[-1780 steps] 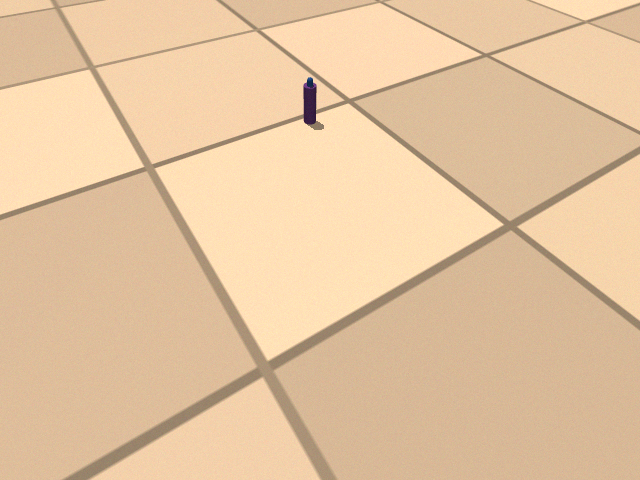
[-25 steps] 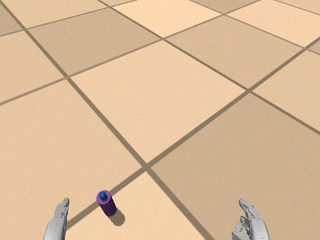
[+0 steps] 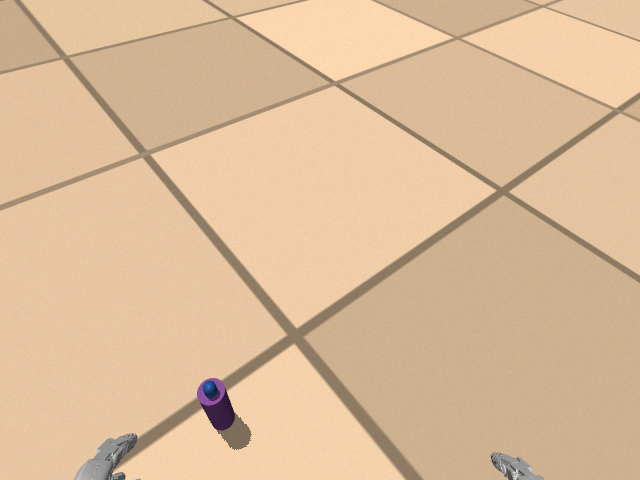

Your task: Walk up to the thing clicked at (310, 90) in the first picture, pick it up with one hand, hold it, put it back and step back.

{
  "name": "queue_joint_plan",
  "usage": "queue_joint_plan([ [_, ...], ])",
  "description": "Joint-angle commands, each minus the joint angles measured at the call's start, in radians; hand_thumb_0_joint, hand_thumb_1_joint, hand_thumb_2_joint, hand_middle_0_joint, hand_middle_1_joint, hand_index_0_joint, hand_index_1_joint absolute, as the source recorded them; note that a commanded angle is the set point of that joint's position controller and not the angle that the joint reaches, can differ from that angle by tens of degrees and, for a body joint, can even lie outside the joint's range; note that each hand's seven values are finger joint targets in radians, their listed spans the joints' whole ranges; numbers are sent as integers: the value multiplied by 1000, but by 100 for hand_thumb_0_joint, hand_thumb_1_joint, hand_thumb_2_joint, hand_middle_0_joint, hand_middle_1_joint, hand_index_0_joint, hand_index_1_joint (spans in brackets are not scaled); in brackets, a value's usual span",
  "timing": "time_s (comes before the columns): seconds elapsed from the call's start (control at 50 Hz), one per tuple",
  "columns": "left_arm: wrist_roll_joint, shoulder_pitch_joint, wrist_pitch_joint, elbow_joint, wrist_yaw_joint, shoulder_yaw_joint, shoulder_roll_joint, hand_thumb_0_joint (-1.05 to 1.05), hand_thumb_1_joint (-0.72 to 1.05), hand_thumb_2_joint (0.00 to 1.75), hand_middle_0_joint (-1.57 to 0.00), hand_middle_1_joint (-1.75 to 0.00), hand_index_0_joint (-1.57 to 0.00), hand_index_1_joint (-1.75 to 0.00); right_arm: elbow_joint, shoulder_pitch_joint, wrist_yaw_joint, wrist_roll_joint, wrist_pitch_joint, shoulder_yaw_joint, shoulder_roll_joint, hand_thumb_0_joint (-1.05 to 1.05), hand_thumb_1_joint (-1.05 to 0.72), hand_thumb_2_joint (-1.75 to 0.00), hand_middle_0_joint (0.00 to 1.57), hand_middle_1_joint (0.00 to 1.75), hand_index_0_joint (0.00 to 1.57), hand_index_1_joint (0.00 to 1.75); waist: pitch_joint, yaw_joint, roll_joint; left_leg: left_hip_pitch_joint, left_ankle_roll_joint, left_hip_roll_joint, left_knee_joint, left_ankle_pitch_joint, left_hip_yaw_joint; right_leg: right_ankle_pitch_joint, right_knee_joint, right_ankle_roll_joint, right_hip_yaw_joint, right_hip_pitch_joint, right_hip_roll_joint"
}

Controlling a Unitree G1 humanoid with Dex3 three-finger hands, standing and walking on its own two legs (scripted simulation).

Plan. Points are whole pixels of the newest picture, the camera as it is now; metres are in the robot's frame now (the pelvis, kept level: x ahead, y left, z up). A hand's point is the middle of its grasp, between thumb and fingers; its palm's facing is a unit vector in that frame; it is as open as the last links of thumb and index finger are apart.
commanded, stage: stand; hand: left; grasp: from the side
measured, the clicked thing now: (216, 403) +0.42 +0.25 -0.62
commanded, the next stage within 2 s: step back in 1.96 s
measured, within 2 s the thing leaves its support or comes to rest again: neither
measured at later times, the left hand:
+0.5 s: hand out of the picture +0.04 +0.26 -0.13, palm faces -0.02 -0.94 -0.35, open 7.4 cm
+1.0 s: hand out of the picture +0.04 +0.25 -0.12, palm faces -0.03 -0.94 -0.35, open 7.4 cm
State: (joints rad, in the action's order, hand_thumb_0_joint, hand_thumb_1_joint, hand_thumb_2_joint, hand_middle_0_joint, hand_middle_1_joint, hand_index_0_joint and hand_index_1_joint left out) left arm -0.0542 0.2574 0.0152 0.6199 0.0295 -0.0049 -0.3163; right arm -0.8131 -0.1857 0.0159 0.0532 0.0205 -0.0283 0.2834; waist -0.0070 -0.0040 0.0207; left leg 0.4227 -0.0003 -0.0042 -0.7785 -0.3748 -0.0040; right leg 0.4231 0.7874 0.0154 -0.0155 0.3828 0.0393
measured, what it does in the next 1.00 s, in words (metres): stands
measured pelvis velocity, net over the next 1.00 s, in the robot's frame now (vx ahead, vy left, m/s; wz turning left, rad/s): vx -0.01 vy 0.00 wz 0.00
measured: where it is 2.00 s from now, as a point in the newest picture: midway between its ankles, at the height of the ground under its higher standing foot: outside the picture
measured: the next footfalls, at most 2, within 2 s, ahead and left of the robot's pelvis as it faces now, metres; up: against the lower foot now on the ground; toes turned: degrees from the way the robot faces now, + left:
none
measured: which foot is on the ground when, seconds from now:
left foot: down 0.00-1.00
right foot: down 0.00-1.00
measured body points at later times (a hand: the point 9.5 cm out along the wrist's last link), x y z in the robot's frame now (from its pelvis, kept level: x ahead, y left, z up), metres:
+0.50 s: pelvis -0.01 +0.02 +0.03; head -0.02 +0.02 +0.48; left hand +0.04 +0.31 -0.10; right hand +0.05 -0.26 -0.11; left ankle +0.02 +0.12 -0.71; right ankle -0.01 -0.13 -0.71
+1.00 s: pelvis -0.01 +0.00 +0.04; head +0.00 -0.01 +0.49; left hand +0.04 +0.29 -0.10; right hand +0.05 -0.29 -0.11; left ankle +0.02 +0.12 -0.71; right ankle -0.01 -0.13 -0.71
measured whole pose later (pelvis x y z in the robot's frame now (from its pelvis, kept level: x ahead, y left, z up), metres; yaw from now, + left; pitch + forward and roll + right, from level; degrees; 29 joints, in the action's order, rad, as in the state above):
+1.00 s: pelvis -0.01 +0.00 +0.04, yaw +0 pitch -3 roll +0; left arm -0.02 0.16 -0.02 1.15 0.01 0.01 -0.32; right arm -1.16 -0.13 0.00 0.02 0.00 -0.02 0.33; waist -0.06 0.00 -0.01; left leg 0.14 0.00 0.00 -0.35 -0.15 -0.01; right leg 0.20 0.37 0.02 -0.02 0.11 0.04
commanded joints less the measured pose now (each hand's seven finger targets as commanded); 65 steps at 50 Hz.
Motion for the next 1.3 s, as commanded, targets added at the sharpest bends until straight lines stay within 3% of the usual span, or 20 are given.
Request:
queue_joint_plan([
  [0.0,11,-63,-62,6,7,-66,-169,0,90,90,-20,-30,-20,-30,36,29,-2,-4,28,-51,161,0,-90,-90,20,30,20,30,96,4,-14,-130,-46,-41,170,234,68,-284,-219,-64,98,-85,74],
  [0.04,14,-71,-63,53,10,-62,-166,0,90,90,-20,-30,-20,-30,11,45,-2,-3,23,-52,165,0,-90,-90,20,30,20,30,74,-3,-25,-139,-48,-48,205,235,81,-268,-244,-57,84,-96,70],
  [0.1,19,-68,-62,125,12,-58,-175,0,90,90,-20,-30,-20,-30,-39,31,-1,-10,19,-50,178,0,-90,-90,20,30,20,30,71,-2,-31,-175,-46,-63,246,312,94,-328,-269,-52,73,-152,70],
  [0.14,24,-64,-54,170,13,-51,-170,0,90,90,-20,-30,-20,-30,-67,37,1,-11,17,-47,194,0,-90,-90,20,30,20,30,40,-6,-51,-189,-46,-80,308,276,115,-275,-296,-45,60,-153,60],
  [0.16,28,-63,-50,192,13,-50,-171,0,90,90,-20,-30,-20,-30,-82,49,2,-10,14,-47,202,0,-90,-90,20,30,20,30,16,-11,-73,-168,-45,-90,364,203,135,-215,-311,-40,55,-159,51],
  [0.22,27,-65,-45,253,7,-45,-177,0,90,90,-20,-30,-20,-30,-118,62,1,-14,8,-44,220,0,-90,-90,20,30,20,30,-18,-12,-70,-158,-40,-96,433,107,152,-181,-354,-37,52,-195,51],
  [0.3,28,-73,-52,317,5,-38,-191,0,90,90,-20,-30,-20,-30,-171,56,1,-24,10,-39,218,0,-90,-90,20,30,20,30,6,-7,-31,-243,-28,-88,419,261,122,-252,-409,-34,69,-222,76],
  [0.36,32,-89,-45,352,4,-36,-191,0,90,90,-20,-30,-20,-30,-196,57,2,-23,9,-39,231,0,-90,-90,20,30,20,30,-7,-4,-63,-227,-27,-98,493,132,140,-213,-417,-27,55,-241,66],
  [0.46,27,-85,-45,409,1,-32,-196,0,90,90,-20,-30,-20,-30,-226,77,-1,-27,3,-37,228,0,-90,-90,20,30,20,30,-64,-10,-38,-207,-23,-98,521,99,143,-191,-452,-22,60,-228,73],
  [0.48,28,-87,-48,414,1,-34,-200,0,90,90,-20,-30,-20,-30,-230,73,0,-26,5,-38,227,0,-90,-90,20,30,20,30,-23,-9,-27,-240,-25,-95,512,126,133,-203,-457,-23,65,-241,78],
  [0.54,28,-94,-46,438,-1,-32,-200,0,90,90,-20,-30,-20,-30,-243,75,-4,-30,-1,-36,225,0,-90,-90,20,30,20,30,-72,-2,-30,-210,-22,-94,529,63,138,-143,-478,-21,67,-214,74],
  [0.58,28,-93,-49,445,-2,-30,-201,0,90,90,-20,-30,-20,-30,-247,80,-6,-29,0,-36,222,0,-90,-90,20,30,20,30,-43,-2,-18,-253,-23,-91,510,120,126,-154,-491,-23,73,-208,82],
  [0.66,27,-103,-47,456,-4,-30,-213,0,90,90,-20,-30,-20,-30,-259,77,-9,-30,-5,-35,228,0,-90,-90,20,30,20,30,-61,3,-16,-240,-19,-86,511,58,126,-67,-516,-21,81,-176,80],
  [0.76,32,-109,-54,468,-1,-31,-213,0,90,90,-20,-30,-20,-30,-268,85,-8,-34,2,-29,227,0,-90,-90,20,30,20,30,10,2,-22,-304,-26,-96,485,217,108,-238,-504,-27,87,-236,96],
  [0.84,34,-120,-49,479,-2,-30,-215,0,90,90,-20,-30,-20,-30,-277,95,-6,-35,-2,-25,231,0,-90,-90,20,30,20,30,-48,1,-14,-277,-20,-97,502,186,110,-183,-514,-24,81,-204,87],
  [1.06,39,-145,-51,486,-5,-36,-216,0,90,90,-20,-30,-20,-30,-293,96,1,-38,4,-15,239,0,-90,-90,20,30,20,30,15,-1,-18,-323,-17,-113,492,332,94,-347,-504,-22,86,-278,96],
  [1.28,40,-172,-48,483,-8,-41,-218,0,90,90,-20,-30,-20,-30,-296,108,-1,-37,6,-14,246,0,-90,-90,20,30,20,30,-1,1,-14,-316,-9,-118,510,322,89,-338,-522,-21,84,-279,95],
])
